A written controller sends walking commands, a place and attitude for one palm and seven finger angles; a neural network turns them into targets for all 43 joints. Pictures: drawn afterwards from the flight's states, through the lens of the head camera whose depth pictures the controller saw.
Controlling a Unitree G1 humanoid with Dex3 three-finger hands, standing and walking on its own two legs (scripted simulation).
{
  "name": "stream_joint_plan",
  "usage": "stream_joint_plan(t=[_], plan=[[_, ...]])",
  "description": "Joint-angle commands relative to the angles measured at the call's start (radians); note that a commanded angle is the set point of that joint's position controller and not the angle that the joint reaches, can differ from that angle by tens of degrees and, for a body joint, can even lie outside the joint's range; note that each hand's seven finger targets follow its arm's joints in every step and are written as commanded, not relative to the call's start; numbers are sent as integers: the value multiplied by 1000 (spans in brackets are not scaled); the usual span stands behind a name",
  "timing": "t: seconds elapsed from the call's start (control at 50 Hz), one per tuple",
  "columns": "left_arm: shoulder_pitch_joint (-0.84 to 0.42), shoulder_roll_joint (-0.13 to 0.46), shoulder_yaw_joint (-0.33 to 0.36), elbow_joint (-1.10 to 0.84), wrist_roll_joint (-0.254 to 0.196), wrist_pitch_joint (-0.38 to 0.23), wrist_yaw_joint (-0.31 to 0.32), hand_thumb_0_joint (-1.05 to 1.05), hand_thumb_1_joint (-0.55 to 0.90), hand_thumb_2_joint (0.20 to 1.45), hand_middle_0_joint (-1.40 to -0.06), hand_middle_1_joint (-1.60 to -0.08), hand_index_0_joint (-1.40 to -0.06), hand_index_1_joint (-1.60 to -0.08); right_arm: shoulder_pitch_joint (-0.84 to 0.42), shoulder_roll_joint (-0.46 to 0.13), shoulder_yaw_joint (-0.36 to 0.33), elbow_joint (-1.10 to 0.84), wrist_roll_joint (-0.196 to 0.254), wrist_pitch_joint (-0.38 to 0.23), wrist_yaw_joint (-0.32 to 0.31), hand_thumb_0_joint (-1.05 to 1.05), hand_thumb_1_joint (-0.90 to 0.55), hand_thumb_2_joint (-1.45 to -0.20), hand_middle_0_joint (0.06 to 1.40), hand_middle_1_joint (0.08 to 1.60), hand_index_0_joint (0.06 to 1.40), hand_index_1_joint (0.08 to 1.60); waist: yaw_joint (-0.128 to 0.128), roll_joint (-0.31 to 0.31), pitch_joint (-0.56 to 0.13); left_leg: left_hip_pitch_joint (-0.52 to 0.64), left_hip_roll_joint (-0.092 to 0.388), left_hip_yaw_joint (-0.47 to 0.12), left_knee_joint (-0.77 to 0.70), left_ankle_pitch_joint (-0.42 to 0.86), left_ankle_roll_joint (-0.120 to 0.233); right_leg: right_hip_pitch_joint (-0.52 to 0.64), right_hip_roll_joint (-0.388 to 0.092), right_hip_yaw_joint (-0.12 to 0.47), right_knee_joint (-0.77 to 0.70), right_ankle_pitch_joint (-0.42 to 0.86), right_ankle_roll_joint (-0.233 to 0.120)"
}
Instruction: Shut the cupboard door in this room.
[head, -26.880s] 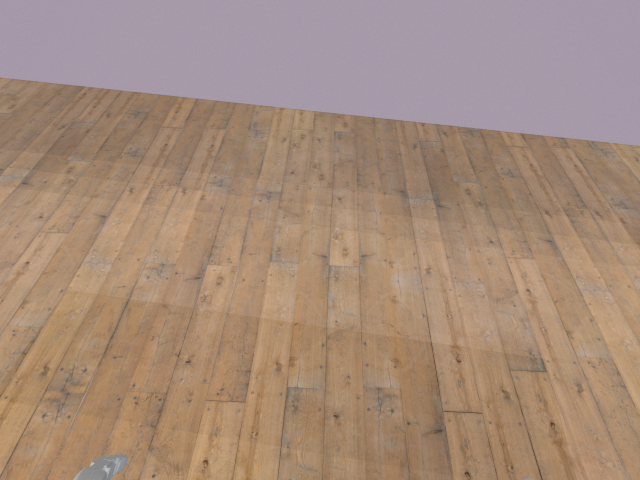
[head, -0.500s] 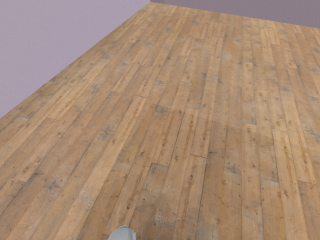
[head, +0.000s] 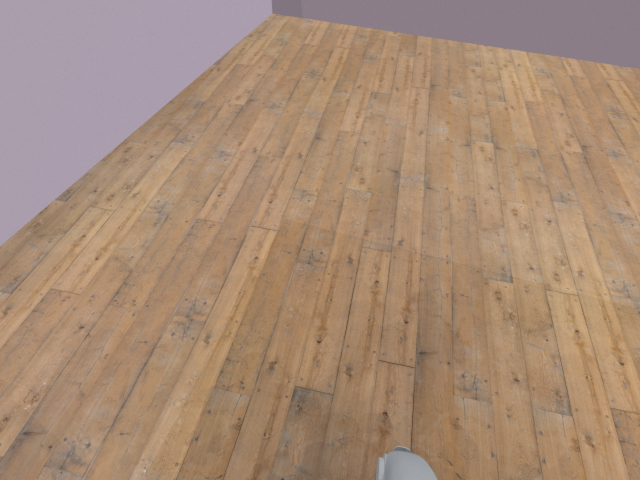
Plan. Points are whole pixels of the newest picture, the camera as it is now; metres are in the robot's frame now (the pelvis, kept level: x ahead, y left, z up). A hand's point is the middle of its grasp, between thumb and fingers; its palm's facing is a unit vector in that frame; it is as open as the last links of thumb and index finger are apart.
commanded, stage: walk around to get in front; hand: left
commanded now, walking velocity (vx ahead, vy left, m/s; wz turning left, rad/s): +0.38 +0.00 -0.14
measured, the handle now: out of the picture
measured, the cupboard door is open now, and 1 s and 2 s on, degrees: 77 77 77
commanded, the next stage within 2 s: walk to a spot facing it in 0.74 s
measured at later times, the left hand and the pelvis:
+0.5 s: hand (251, 451) +0.20 +0.11 -0.17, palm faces +0.08 -0.98 -0.21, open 7.3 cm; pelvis +0.20 -0.07 +0.00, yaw +2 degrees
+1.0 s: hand (223, 315) +0.43 +0.20 -0.17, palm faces +0.17 -0.97 -0.20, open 7.4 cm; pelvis +0.39 +0.00 +0.00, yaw +8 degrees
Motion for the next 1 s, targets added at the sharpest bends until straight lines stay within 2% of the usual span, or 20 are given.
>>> stream_joint_plan(t=[0.0,0.06,0.1,0.12,0.14,0.16,0.18,0.22,0.3,0.44,0.58,0.62,0.66,0.68,0.7,0.72,0.8,0.84,0.9,0.98], plan=[[-106,4,-11,-96,-7,-27,-9,0,900,900,-200,-300,-200,-300,51,-136,-23,-32,-8,-19,-7,0,-900,-900,200,300,200,300,-22,128,124,-43,294,-124,-141,231,123,8,5,-33,-240,-25,-9],[-86,14,-8,-94,-6,-42,-7,0,900,900,-200,-300,-200,-300,63,-150,-24,-18,-11,-12,-8,0,-900,-900,200,300,200,300,-10,132,95,-38,300,-111,-58,354,105,143,50,-65,-335,-56,-39],[113,60,2,-32,-1,-60,-2,0,900,900,-200,-300,-200,-300,51,-158,-26,-15,-5,-7,-5,0,-900,-900,200,300,200,300,80,73,-25,-39,243,-54,202,534,60,403,110,-105,-462,-25,-63],[282,130,23,22,6,-75,6,0,900,900,-200,-300,-200,-300,40,-141,-24,-19,2,-8,3,0,-900,-900,200,300,200,300,157,-40,-135,-173,188,-24,460,411,23,650,27,-1,-491,2,-90],[391,261,54,57,7,-86,20,0,900,900,-200,-300,-200,-300,79,-63,-4,-51,12,-8,11,0,-900,-900,200,300,200,300,164,-336,-248,-480,30,-10,783,-209,-27,883,-263,428,-573,95,-177],[376,278,52,59,-18,-80,27,0,900,900,-200,-300,-200,-300,17,-88,-4,-83,17,3,8,0,-900,-900,200,300,200,300,150,-268,-236,-559,20,-159,950,-308,-13,851,-319,519,-661,127,-220],[272,245,51,40,-16,-80,30,0,900,900,-200,-300,-200,-300,-2,-85,-10,-70,20,7,9,0,-900,-900,200,300,200,300,116,-198,-187,-572,69,-221,1023,-203,-5,757,-296,447,-685,-1,-203],[139,151,19,1,-18,-80,30,0,900,900,-200,-300,-200,-300,-70,-66,-11,-70,8,13,12,0,-900,-900,200,300,200,300,68,-57,-24,-575,129,-237,993,-55,-5,518,-233,312,-725,-100,-162],[110,72,-8,18,-6,-97,34,0,900,900,-200,-300,-200,-300,-10,-29,-9,-44,-6,45,19,0,-900,-900,200,300,200,300,-1,-60,11,-514,132,-214,875,38,-27,379,-161,123,-789,-101,-141],[162,80,-14,40,-5,-116,35,0,900,900,-200,-300,-200,-300,-198,-50,-9,-132,-6,52,39,0,-900,-900,200,300,200,300,14,-44,80,-623,148,-197,614,123,-55,459,-171,32,-849,-58,-169],[249,105,-20,85,-4,-104,37,0,900,900,-200,-300,-200,-300,-346,-52,8,-185,-5,34,50,0,-900,-900,200,300,200,300,63,-50,73,-542,93,-121,344,88,-16,629,-185,-45,-773,169,-154],[243,116,-15,89,-2,-98,38,0,900,900,-200,-300,-200,-300,-303,-68,4,-179,-8,26,45,0,-900,-900,200,300,200,300,37,-44,50,-437,67,-97,281,46,3,634,-195,-64,-685,271,-149],[219,125,-17,87,-11,-94,35,0,900,900,-200,-300,-200,-300,-104,-115,-10,-117,-16,14,35,0,-900,-900,200,300,200,300,-54,15,-61,-126,10,-61,177,108,29,550,-125,-168,-392,408,-100],[236,91,-20,67,-16,-94,28,0,900,900,-200,-300,-200,-300,39,-204,-35,-84,-23,6,23,0,-900,-900,200,300,200,300,-107,163,-177,144,155,-265,136,164,88,342,-37,-193,-141,206,-48],[218,38,-37,30,-21,-95,17,0,900,900,-200,-300,-200,-300,142,-315,-61,-58,-15,6,10,0,-900,-900,200,300,200,300,-129,380,-228,325,391,-611,65,315,192,53,89,-159,150,-402,-9],[147,64,-30,1,-16,-91,24,0,900,900,-200,-300,-200,-300,141,-305,-56,-47,-1,17,1,0,-900,-900,200,300,200,300,-131,268,-191,285,430,-611,14,326,232,-12,66,-43,266,-445,-31],[115,24,-23,36,-6,-64,13,0,900,900,-200,-300,-200,-300,-70,-151,-16,-85,0,-8,-7,0,-900,-900,200,300,200,300,-21,76,6,-76,324,-355,-76,280,143,42,-20,34,250,-226,-18],[160,-13,-25,44,-2,-44,19,0,900,900,-200,-300,-200,-300,-82,-119,-4,-75,4,-15,-10,0,-900,-900,200,300,200,300,16,95,14,-156,266,-267,-96,375,128,98,-7,19,195,-169,-2],[138,-8,-23,16,-4,-32,24,0,900,900,-200,-300,-200,-300,-81,-106,0,-76,8,-17,-11,0,-900,-900,200,300,200,300,33,128,34,-198,225,-237,-94,542,147,118,-1,8,83,-108,24],[29,27,-16,-48,-12,-14,28,0,900,900,-200,-300,-200,-300,-78,-158,-13,-84,4,2,-10,0,-900,-900,200,300,200,300,19,150,34,-168,215,-251,-26,675,152,139,31,-12,-94,-97,44]])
